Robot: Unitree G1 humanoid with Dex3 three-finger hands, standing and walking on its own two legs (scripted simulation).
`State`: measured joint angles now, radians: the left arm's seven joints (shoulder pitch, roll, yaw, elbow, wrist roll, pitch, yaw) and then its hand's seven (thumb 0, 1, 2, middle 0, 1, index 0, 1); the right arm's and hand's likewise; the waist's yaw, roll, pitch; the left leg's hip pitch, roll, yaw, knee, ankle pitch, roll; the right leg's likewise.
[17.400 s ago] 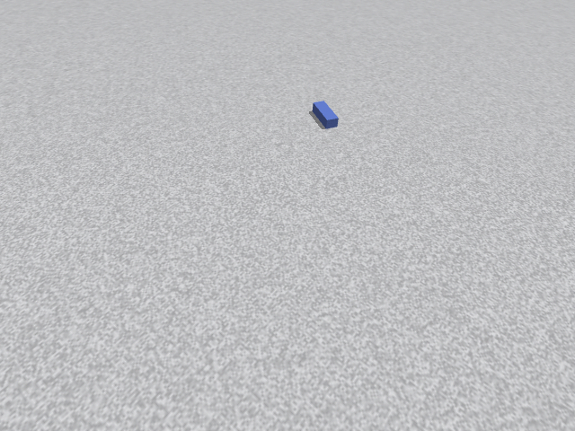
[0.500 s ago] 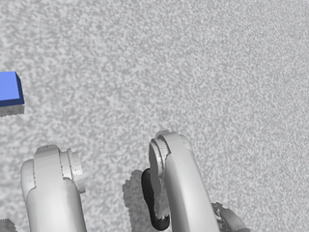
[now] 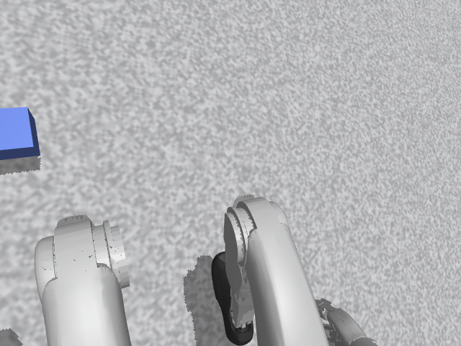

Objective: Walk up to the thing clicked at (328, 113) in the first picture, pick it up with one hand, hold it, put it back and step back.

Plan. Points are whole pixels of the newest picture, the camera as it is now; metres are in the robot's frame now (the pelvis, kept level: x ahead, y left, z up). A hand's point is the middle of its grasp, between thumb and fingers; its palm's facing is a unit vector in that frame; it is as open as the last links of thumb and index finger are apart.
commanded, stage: rise first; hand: left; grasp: from above
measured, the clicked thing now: out of the picture +0.46 +0.40 -0.28
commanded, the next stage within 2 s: approach in 0.04 s
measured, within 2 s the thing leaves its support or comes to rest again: neither
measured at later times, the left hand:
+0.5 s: hand out of the picture +0.46 +0.38 -0.15, palm faces -0.39 -0.11 -0.91, open 14.0 cm
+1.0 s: hand out of the picture +0.44 +0.39 -0.17, palm faces -0.46 -0.16 -0.87, open 14.2 cm
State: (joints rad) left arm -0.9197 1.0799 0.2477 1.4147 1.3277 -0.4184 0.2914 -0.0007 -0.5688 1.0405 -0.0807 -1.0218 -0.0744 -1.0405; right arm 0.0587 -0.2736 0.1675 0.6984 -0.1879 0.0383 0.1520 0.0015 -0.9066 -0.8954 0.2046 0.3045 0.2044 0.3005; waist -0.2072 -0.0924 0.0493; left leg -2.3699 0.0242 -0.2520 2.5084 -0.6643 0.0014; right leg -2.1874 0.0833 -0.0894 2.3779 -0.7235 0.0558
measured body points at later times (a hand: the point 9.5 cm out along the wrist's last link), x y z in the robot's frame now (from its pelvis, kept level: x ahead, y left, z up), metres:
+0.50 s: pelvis +0.00 +0.00 +0.01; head +0.24 +0.13 +0.37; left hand +0.47 +0.39 -0.10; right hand +0.10 -0.27 -0.08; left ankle +0.07 +0.13 -0.28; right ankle +0.11 -0.14 -0.27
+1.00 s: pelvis +0.00 +0.00 +0.01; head +0.25 +0.13 +0.35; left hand +0.46 +0.40 -0.12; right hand +0.07 -0.27 -0.07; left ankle +0.07 +0.13 -0.28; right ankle +0.11 -0.14 -0.27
